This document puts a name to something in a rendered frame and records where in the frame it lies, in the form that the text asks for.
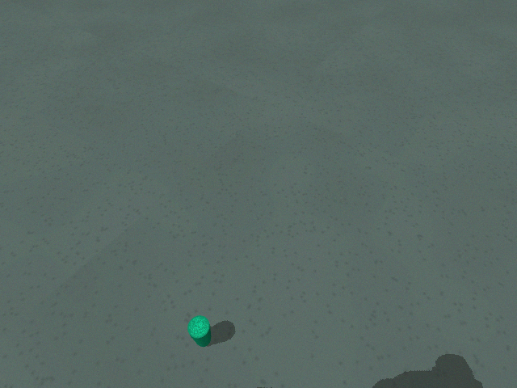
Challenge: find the cup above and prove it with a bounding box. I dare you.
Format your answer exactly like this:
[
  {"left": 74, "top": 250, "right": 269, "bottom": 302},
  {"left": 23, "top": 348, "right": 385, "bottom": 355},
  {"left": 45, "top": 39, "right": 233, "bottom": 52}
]
[{"left": 187, "top": 315, "right": 211, "bottom": 347}]

